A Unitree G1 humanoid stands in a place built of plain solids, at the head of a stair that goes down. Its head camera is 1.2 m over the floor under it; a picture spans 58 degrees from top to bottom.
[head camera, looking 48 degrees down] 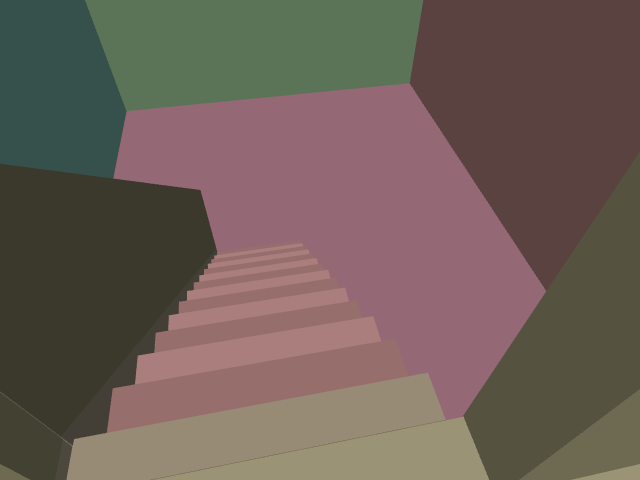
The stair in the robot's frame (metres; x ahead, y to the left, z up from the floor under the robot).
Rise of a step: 0.20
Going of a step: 0.23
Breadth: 0.98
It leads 11 degrees to the left of straight ahead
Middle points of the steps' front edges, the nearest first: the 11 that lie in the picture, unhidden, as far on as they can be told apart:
0.47 0.17 0.00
0.69 0.21 -0.20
0.92 0.25 -0.41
1.14 0.30 -0.61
1.36 0.34 -0.82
1.59 0.38 -1.02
1.81 0.42 -1.22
2.03 0.47 -1.43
2.26 0.51 -1.63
2.48 0.55 -1.84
2.70 0.60 -2.04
